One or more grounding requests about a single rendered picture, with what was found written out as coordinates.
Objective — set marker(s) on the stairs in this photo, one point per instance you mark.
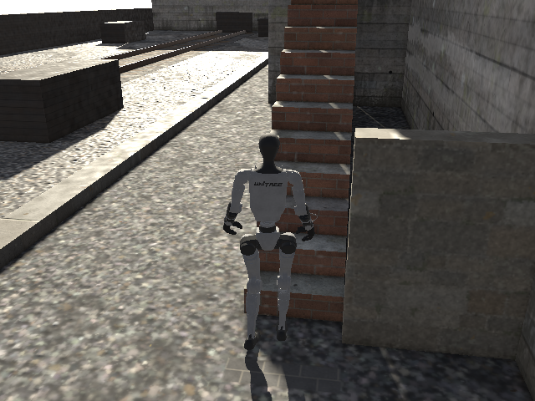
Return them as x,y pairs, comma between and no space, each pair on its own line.
312,117

